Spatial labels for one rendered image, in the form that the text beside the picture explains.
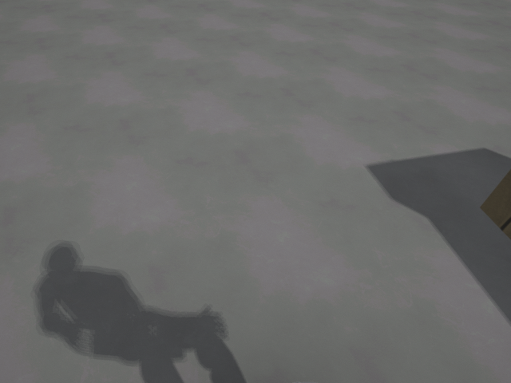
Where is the pedestal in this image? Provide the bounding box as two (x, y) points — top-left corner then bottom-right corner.
(480, 169), (511, 239)

